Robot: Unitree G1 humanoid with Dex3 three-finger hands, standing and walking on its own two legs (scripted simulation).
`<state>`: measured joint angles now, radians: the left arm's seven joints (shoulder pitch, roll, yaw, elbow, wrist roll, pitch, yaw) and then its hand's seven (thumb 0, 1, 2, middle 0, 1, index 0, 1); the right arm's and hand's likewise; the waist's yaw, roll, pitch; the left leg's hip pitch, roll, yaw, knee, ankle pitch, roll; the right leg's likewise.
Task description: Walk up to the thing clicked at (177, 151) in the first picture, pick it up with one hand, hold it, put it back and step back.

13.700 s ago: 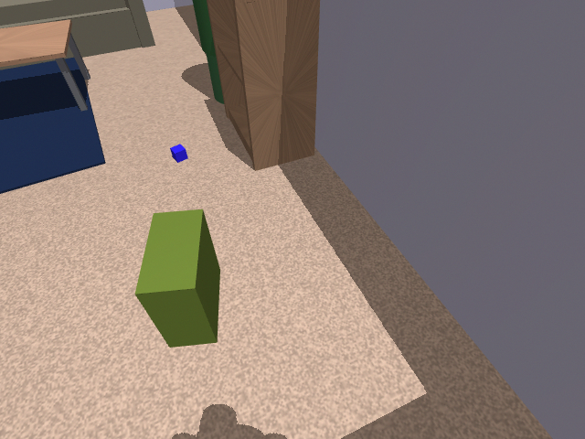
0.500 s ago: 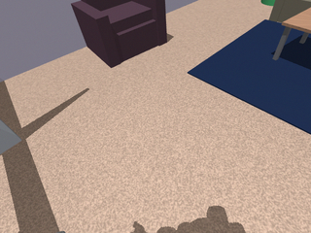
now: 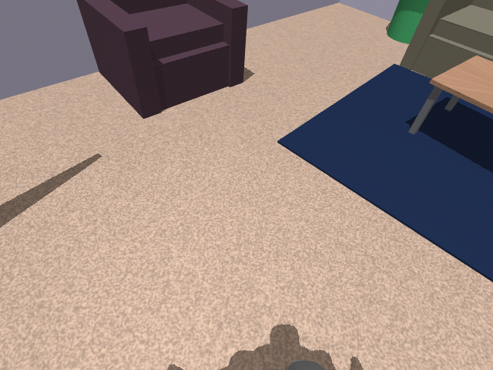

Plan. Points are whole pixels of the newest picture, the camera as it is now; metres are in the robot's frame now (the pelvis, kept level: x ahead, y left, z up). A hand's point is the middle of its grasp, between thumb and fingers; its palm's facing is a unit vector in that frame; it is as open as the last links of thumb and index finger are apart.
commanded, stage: walk up
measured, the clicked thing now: out of the picture +0.15 -1.41 -0.74
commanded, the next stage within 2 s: none
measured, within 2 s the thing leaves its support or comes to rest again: neither
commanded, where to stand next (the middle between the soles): +0.65 -0.01 m, yaw +0 degrees
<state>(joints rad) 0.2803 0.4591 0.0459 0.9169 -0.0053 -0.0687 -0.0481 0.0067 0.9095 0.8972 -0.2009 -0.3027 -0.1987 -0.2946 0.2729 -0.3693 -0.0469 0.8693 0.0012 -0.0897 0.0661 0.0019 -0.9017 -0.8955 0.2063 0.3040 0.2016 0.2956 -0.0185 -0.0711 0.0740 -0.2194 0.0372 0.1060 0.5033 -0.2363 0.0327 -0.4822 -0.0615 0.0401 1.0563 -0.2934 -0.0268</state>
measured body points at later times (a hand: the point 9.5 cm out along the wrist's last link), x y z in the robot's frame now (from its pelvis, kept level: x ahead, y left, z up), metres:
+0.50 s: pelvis +0.22 -0.04 +0.00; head +0.23 -0.07 +0.45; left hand +0.30 +0.27 -0.09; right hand +0.28 -0.36 -0.13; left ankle +0.23 +0.12 -0.67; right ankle +0.24 -0.15 -0.74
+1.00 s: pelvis +0.39 +0.02 +0.00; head +0.40 +0.05 +0.45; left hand +0.45 +0.34 -0.13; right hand +0.42 -0.30 -0.09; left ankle +0.41 +0.13 -0.74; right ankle +0.46 -0.15 -0.68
